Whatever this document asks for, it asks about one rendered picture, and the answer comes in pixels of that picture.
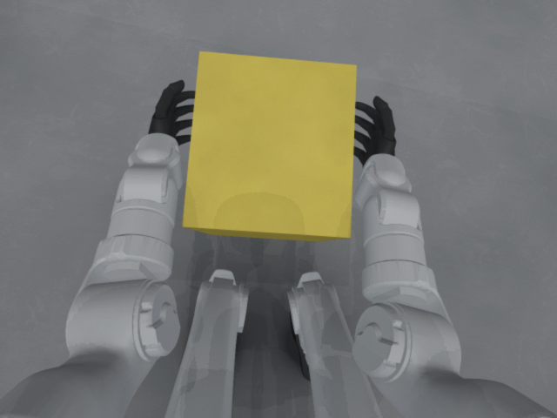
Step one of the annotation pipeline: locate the robot left forearm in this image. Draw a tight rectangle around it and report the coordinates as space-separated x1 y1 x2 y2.
65 133 183 352

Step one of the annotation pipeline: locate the left robot thigh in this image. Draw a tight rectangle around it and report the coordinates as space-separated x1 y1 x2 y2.
164 277 249 418

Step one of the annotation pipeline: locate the right robot foot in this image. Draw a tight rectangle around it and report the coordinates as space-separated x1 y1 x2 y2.
290 310 311 381

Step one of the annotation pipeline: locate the carton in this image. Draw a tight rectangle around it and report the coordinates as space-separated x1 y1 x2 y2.
182 51 357 242

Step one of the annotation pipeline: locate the right robot upper arm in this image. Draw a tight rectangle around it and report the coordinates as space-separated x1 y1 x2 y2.
352 301 557 418

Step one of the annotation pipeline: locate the robot right forearm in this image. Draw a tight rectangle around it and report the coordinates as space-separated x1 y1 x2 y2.
354 153 453 325

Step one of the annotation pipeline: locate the right robot hand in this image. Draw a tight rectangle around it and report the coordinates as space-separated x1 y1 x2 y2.
353 96 396 166

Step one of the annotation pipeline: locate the left robot upper arm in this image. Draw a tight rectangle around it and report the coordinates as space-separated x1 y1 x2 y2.
0 279 180 418

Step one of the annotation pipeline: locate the left robot hand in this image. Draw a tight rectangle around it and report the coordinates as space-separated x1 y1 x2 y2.
148 80 195 146

